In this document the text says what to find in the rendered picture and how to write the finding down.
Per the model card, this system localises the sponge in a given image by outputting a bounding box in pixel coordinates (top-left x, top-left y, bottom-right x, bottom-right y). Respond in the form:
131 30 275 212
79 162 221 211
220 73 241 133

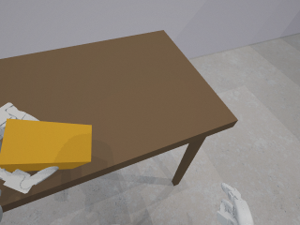
0 118 92 173

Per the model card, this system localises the table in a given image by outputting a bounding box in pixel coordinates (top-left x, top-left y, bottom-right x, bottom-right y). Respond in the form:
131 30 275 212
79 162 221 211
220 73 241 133
0 30 238 213

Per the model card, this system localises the right robot hand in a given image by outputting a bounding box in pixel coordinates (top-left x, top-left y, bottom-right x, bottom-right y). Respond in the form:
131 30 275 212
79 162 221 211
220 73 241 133
217 183 255 225

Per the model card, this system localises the left robot hand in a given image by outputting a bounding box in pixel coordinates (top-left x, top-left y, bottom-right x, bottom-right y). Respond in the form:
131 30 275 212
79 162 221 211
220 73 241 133
0 102 59 194

